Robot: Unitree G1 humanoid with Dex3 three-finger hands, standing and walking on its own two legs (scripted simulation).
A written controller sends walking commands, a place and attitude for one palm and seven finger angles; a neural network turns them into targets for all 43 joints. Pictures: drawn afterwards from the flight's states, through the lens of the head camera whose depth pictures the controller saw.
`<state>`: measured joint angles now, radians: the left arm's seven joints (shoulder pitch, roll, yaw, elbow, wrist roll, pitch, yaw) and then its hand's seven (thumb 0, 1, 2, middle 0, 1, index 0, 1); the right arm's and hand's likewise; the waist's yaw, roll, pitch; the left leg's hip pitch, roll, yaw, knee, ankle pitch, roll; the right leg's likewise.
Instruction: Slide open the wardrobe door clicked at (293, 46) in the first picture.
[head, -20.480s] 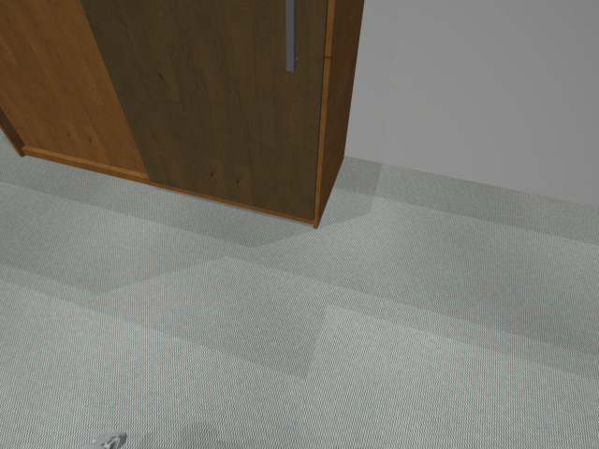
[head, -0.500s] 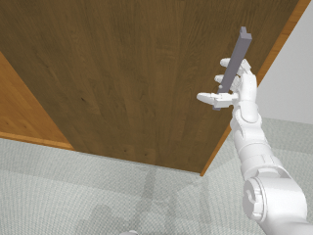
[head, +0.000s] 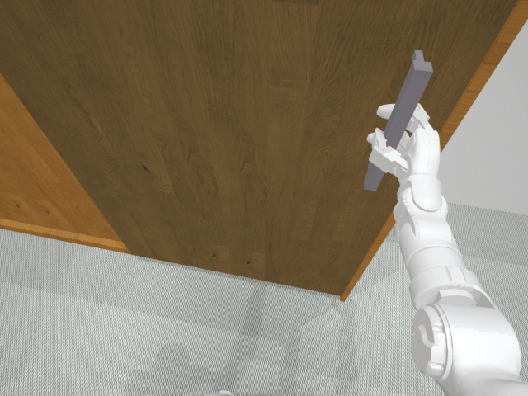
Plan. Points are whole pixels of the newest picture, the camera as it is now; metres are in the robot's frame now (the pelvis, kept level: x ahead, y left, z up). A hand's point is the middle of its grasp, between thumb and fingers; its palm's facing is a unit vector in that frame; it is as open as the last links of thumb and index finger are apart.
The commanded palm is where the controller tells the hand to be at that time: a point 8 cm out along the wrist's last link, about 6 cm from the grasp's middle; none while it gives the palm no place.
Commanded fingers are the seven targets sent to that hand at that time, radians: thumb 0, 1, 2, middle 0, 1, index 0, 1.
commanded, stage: grip the handle and tug to test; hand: right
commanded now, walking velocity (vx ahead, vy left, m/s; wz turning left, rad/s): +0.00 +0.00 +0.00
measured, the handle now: (390, 129) +0.53 -0.12 +0.12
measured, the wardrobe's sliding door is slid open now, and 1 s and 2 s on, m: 0.00 0.00 0.01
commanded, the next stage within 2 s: tug the door sideways, standing still in 0.66 s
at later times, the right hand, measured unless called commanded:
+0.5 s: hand (377, 150) +0.47 -0.10 +0.12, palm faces +0.05 +1.00 +0.01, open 5.8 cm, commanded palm +0.42 -0.15 +0.12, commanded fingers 0.00 -0.90 -0.90 0.45 1.40 0.45 1.40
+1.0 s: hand (377, 149) +0.47 -0.10 +0.12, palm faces +0.07 +1.00 +0.01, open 5.9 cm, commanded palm +0.45 -0.12 +0.12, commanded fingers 0.00 -0.90 -0.90 0.45 1.40 0.45 1.40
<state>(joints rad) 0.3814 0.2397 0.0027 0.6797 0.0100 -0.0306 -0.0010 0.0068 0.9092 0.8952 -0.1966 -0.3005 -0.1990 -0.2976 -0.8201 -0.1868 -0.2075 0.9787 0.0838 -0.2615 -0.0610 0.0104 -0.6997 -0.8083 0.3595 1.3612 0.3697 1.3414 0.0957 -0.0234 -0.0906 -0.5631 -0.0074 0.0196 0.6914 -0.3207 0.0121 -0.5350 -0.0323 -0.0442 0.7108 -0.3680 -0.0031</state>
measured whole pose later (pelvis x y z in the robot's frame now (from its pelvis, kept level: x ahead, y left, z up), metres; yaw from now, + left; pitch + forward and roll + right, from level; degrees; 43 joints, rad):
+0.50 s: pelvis +0.02 +0.00 +0.00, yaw +1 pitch +11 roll +0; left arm 0.37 0.23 0.01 0.65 0.00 -0.02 0.00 0.01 0.91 0.90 -0.20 -0.30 -0.20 -0.30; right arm -0.70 -0.17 -0.19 0.81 0.10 -0.19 -0.06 0.01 -0.73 -0.78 0.32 1.38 0.34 1.36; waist 0.08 -0.03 -0.10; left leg -0.52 -0.02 0.01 0.66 -0.33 0.02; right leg -0.48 -0.04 -0.05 0.67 -0.37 0.00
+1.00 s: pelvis +0.04 +0.00 +0.01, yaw -2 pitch +10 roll +1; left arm 0.31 0.22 0.02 0.67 0.01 0.00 0.01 0.01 0.91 0.90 -0.20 -0.30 -0.20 -0.30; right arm -0.64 -0.08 -0.09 0.62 0.09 -0.07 -0.11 0.02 -0.70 -0.82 0.32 1.36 0.35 1.36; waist 0.03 -0.03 -0.09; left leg -0.45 0.00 0.05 0.62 -0.35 0.01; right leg -0.44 -0.02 0.00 0.65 -0.39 0.00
